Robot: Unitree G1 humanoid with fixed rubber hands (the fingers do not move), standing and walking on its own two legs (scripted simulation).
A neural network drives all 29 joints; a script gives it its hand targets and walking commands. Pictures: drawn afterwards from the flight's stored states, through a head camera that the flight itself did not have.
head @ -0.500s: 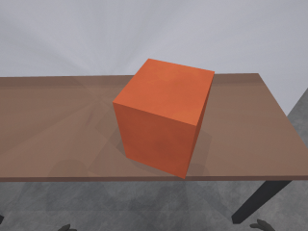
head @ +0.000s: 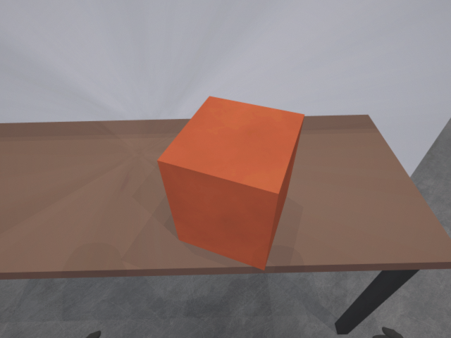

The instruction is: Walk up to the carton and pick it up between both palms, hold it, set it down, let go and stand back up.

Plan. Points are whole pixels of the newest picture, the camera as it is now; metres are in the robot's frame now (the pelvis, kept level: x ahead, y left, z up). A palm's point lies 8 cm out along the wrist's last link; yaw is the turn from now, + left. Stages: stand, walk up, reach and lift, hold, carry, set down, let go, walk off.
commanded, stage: stand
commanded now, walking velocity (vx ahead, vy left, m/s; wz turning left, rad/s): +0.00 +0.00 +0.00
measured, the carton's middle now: (236, 182) +0.43 +0.00 +0.05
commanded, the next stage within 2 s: none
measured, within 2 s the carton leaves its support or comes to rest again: neither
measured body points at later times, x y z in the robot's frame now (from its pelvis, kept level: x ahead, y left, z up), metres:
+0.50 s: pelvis -0.01 +0.01 +0.01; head -0.01 +0.01 +0.46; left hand +0.09 +0.31 -0.11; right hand +0.09 -0.30 -0.11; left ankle +0.01 +0.13 -0.74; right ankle +0.01 -0.12 -0.74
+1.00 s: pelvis +0.00 +0.01 +0.01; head +0.01 +0.00 +0.46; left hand +0.08 +0.31 -0.12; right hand +0.09 -0.30 -0.12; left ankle +0.01 +0.13 -0.74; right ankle +0.01 -0.12 -0.74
